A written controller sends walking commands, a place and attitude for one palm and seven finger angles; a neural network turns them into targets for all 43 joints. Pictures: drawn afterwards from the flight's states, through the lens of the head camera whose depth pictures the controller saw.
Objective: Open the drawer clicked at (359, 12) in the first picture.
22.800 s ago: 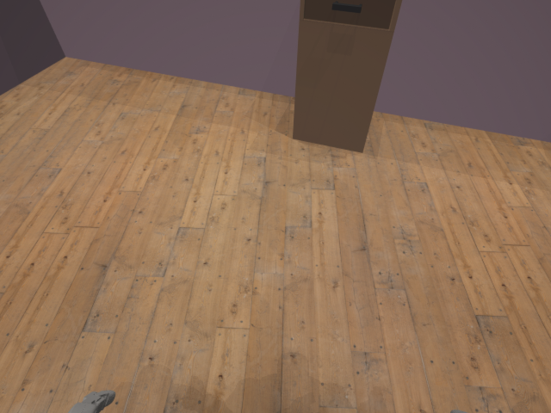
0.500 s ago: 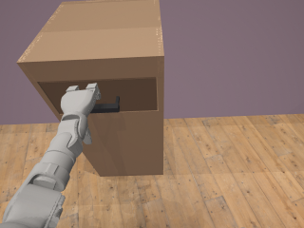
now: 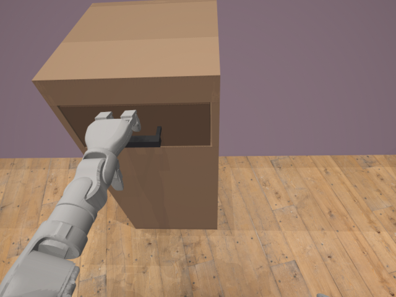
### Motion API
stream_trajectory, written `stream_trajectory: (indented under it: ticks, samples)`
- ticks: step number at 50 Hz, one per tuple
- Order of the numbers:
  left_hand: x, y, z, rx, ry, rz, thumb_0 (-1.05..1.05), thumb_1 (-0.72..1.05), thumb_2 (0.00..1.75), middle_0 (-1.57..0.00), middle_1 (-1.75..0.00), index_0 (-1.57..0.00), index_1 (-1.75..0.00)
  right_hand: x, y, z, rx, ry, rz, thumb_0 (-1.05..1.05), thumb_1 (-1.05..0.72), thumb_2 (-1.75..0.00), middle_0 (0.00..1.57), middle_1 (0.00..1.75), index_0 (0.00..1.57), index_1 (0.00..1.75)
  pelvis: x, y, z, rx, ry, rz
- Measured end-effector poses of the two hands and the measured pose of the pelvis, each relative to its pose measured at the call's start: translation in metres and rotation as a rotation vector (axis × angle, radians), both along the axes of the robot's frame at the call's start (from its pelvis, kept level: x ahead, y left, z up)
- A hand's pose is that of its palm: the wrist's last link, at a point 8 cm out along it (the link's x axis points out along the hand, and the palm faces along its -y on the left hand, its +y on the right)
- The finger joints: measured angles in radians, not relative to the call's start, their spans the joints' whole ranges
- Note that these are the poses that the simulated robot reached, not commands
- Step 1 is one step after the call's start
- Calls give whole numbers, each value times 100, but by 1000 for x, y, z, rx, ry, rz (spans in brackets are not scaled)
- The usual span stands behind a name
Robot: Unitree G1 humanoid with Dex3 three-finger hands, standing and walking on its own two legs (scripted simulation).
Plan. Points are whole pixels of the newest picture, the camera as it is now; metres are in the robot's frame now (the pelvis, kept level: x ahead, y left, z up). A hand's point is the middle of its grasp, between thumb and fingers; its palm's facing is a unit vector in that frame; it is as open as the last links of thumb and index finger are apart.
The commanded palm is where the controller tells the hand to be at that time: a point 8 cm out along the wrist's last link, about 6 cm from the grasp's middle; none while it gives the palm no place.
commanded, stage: re-aim the fingers above the handle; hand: left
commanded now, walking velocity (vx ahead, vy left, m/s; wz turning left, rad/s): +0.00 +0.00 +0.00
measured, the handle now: (138, 135) +0.50 +0.19 +0.01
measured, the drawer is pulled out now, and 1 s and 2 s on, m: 0.00 0.00 0.00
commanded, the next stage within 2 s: lower the fingers behind the handle in 0.26 s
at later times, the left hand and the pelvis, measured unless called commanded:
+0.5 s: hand (125, 156) +0.40 +0.19 +0.05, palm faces -0.09 -0.07 -0.99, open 13.8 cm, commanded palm +0.40 +0.20 +0.11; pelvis +0.00 +0.00 +0.00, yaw +0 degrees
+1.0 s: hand (125, 156) +0.42 +0.20 +0.03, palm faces -0.09 -0.03 -1.00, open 13.8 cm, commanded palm +0.40 +0.19 +0.08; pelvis +0.00 +0.00 -0.01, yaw -1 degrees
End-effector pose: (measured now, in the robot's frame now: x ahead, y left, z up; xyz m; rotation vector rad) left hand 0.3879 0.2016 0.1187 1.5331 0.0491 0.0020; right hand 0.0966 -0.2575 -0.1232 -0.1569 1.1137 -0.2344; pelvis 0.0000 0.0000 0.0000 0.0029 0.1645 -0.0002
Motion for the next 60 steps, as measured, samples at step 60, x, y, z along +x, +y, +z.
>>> stream_trajectory:
  ticks: [60]
  samples:
    - [6, -5, -44, 2, -50, -23, 0, -48, 30, -27, -124, -32, -120, -39, -3, -14, -15, 81, -31, 1, -91, -90, 20, 30, 20, 29, -11, 6, -15, -8, 81, -14]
